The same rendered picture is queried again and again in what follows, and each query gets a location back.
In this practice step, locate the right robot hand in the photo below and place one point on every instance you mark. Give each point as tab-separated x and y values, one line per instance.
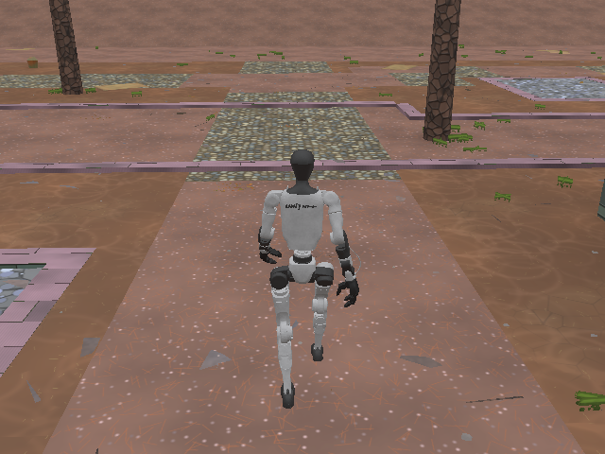
354	289

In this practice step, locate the robot right forearm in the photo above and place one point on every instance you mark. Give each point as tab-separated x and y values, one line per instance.
345	260

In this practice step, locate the robot right upper arm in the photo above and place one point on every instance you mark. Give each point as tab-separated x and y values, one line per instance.
332	200

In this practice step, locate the robot left shin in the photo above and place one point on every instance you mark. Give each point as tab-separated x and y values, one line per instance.
285	360

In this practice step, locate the robot left forearm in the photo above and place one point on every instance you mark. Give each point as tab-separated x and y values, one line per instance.
264	244

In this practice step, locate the left robot hand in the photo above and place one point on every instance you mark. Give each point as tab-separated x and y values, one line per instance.
265	257

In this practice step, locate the robot left upper arm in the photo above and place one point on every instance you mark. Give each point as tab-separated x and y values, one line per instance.
269	212

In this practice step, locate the robot right thigh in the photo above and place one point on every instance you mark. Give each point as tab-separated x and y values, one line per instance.
324	276

